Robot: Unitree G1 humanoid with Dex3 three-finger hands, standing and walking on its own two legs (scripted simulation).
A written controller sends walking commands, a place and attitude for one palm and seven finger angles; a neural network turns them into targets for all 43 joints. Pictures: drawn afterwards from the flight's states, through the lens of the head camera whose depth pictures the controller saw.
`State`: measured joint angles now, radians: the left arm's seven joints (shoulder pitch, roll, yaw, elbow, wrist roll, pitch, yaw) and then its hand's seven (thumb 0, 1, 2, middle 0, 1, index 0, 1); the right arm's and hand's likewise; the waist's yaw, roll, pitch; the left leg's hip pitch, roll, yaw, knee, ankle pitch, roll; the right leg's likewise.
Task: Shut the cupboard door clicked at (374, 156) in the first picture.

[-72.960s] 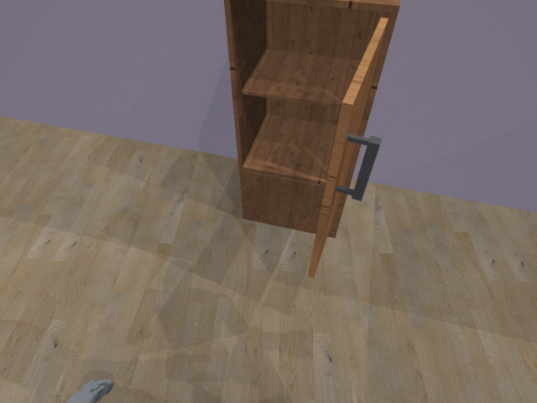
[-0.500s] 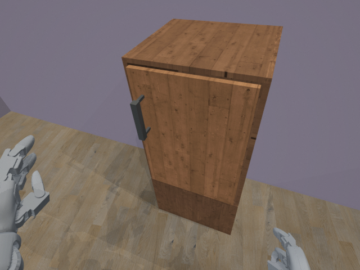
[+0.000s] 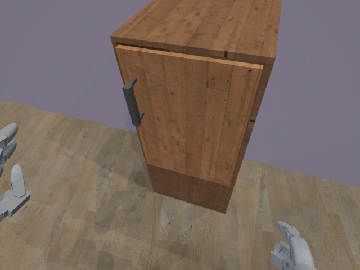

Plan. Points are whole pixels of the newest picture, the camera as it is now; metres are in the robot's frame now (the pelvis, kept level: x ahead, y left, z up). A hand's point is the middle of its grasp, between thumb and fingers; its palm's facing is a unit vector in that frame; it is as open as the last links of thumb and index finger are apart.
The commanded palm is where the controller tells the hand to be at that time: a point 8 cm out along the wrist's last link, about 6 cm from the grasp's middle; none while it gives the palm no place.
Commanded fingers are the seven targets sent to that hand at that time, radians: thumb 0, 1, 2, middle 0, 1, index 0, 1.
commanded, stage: step back with the hand held close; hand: left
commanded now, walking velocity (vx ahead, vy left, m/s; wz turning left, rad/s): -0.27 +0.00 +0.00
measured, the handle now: (135, 102) +0.60 +0.20 +0.01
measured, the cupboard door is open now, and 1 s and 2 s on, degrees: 0 0 0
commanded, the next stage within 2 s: stop stepping back and stand still in 0.70 s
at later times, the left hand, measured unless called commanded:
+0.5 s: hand out of the picture +0.05 +0.31 +0.17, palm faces +0.52 -0.72 -0.46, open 7.4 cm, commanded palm +0.01 +0.34 +0.18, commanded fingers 0.00 0.90 0.90 -0.20 -0.30 -0.20 -0.30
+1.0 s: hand out of the picture -0.09 +0.40 +0.17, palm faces +0.64 -0.72 -0.29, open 7.4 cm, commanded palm -0.15 +0.40 +0.18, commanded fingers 0.00 0.90 0.90 -0.20 -0.30 -0.20 -0.30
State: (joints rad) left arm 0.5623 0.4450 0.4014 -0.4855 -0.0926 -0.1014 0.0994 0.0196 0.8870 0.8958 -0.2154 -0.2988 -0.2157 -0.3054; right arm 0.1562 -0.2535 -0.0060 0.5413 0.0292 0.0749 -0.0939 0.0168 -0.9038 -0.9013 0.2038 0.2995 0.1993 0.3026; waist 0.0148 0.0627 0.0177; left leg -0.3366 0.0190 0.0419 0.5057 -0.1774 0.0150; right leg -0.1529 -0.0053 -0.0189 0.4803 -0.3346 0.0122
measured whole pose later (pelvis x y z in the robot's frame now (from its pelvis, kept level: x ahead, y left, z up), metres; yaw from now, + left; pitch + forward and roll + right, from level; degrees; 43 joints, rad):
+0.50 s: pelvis -0.10 +0.03 -0.01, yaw +5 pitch -1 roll -4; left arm 0.62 0.44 0.45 -0.56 -0.07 -0.23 0.16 0.02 0.89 0.90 -0.21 -0.30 -0.21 -0.31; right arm 0.24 -0.23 0.00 0.61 0.00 -0.04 -0.08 0.02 -0.90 -0.90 0.21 0.30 0.20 0.30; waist 0.03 0.04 0.01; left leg -0.51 0.00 0.01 0.61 -0.27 0.01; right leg -0.29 0.03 0.01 0.54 -0.24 0.02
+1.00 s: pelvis -0.26 +0.08 -0.02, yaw +6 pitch -3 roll -3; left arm 0.36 0.40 0.44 -0.43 -0.05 -0.20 0.17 0.01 0.88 0.90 -0.21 -0.30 -0.21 -0.31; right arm 0.23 -0.21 0.02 0.65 0.00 -0.09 -0.09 0.02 -0.90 -0.90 0.21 0.30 0.20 0.30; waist 0.06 -0.03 0.02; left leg -0.40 0.02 0.02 0.66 -0.20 0.03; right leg -0.34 0.01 0.05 0.73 -0.40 0.02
